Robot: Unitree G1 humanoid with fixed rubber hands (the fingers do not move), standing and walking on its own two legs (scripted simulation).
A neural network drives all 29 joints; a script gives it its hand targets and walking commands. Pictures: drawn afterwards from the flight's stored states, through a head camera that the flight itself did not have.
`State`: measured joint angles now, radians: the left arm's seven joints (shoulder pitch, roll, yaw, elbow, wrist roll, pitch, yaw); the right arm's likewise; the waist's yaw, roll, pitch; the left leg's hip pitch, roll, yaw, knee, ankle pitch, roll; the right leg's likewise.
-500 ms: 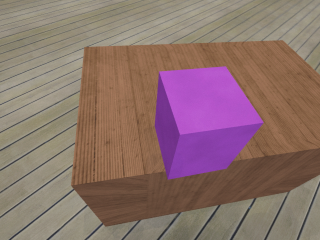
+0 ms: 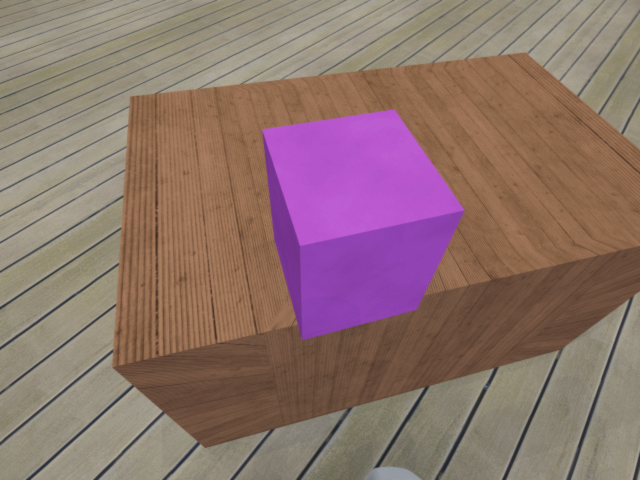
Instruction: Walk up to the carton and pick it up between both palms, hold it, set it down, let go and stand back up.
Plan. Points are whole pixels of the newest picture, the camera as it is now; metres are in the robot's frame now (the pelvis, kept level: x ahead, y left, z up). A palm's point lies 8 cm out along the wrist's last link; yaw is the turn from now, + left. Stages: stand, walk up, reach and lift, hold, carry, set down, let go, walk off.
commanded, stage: walk up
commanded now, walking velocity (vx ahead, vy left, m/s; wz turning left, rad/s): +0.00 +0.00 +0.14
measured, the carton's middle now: (346, 228) +0.45 -0.05 +0.01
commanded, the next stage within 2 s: stand in 1.50 s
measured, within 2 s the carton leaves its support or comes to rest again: neither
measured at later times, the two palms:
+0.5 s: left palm out of the picture -0.01 +0.16 -0.14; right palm out of the picture +0.01 -0.27 -0.14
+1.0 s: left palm out of the picture -0.02 +0.21 -0.15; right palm out of the picture -0.02 -0.28 -0.10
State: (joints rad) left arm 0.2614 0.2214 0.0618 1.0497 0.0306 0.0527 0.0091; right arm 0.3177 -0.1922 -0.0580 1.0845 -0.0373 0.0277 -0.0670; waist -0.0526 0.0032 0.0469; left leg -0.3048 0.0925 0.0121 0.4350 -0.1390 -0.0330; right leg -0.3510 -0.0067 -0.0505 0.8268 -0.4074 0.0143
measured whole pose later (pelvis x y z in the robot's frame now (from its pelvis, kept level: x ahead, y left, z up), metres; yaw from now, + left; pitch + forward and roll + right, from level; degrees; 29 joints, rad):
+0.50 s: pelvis +0.00 -0.06 +0.00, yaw +2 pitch -1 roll +0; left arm 0.28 0.14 0.01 1.09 0.01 -0.01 0.04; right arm 0.27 -0.14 -0.01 1.12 -0.01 0.00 -0.04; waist 0.01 -0.01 0.01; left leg -0.15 0.02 0.01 0.42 -0.25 -0.02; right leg -0.17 0.01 -0.05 0.41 -0.23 -0.03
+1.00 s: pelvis -0.02 -0.04 +0.01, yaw +6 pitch +1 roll -4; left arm 0.23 0.25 0.08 1.03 0.03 0.07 0.00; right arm 0.35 -0.14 -0.04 1.03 -0.03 -0.02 -0.05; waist -0.03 -0.05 0.04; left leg -0.24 0.10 0.01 0.41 -0.18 -0.01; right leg -0.41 -0.03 0.01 0.94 -0.30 0.06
